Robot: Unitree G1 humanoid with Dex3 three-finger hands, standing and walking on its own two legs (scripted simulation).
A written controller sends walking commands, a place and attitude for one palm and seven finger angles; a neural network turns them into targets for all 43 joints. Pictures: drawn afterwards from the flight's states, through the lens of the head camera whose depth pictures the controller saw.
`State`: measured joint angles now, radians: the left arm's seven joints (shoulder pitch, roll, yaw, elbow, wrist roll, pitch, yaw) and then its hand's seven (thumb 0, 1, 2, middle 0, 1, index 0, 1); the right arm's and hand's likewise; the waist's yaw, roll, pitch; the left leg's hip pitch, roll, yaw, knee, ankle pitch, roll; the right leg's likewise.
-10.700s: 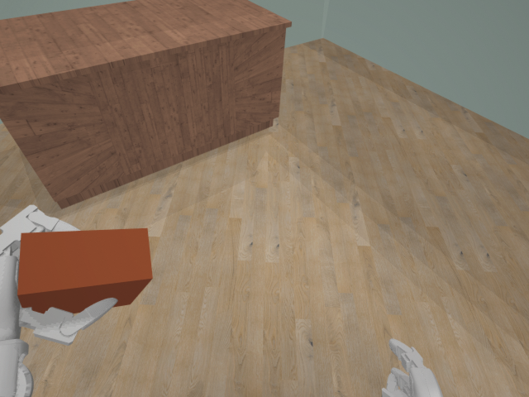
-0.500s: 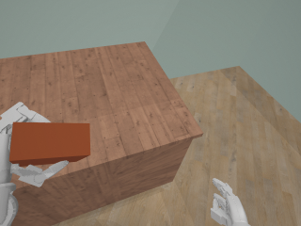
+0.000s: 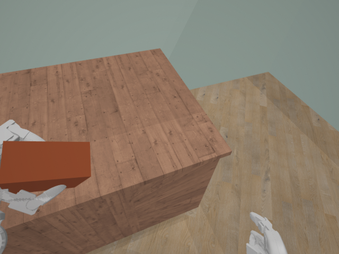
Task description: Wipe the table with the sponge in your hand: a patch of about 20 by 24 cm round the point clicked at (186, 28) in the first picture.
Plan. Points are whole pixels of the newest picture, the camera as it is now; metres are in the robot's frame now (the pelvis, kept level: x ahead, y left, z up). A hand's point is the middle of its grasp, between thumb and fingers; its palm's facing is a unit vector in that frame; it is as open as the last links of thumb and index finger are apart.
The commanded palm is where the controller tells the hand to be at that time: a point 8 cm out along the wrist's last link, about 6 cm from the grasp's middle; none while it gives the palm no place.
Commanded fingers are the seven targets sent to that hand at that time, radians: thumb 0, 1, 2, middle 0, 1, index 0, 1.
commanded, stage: shuffle to correct the standing spot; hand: left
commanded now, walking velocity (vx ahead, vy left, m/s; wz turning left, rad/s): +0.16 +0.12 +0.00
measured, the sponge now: (58, 168) +0.23 +0.22 +0.15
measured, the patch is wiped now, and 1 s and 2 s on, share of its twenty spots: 0.00 0.00 0.00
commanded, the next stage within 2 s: come to a stop and stand still in 1.20 s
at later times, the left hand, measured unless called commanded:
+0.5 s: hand (14, 188) +0.19 +0.26 +0.16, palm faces +0.41 -0.83 -0.37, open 10.1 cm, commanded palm +0.13 +0.29 +0.19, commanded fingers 0.00 0.10 1.30 -1.20 -1.60 -1.20 -1.60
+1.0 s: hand (44, 166) +0.22 +0.23 +0.17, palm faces +0.36 -0.82 -0.45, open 10.1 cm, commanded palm +0.16 +0.27 +0.19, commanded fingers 0.00 0.10 1.30 -1.20 -1.60 -1.20 -1.60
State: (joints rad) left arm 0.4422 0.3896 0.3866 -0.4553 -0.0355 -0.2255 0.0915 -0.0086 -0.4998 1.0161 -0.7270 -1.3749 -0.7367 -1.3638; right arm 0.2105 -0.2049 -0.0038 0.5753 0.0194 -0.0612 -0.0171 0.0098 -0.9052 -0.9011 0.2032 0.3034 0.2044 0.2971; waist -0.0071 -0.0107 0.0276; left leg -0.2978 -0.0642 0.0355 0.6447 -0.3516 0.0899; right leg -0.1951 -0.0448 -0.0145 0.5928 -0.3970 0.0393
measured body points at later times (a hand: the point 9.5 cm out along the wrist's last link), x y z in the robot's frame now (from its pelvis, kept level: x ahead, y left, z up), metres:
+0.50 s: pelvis -0.02 +0.01 +0.00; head -0.02 +0.02 +0.45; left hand +0.16 +0.30 +0.18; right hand +0.14 -0.22 -0.08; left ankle -0.01 +0.06 -0.72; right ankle -0.05 -0.15 -0.72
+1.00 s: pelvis +0.01 -0.01 +0.00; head +0.02 -0.02 +0.45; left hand +0.20 +0.27 +0.19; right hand +0.17 -0.25 -0.09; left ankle -0.01 +0.06 -0.72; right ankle +0.02 -0.12 -0.73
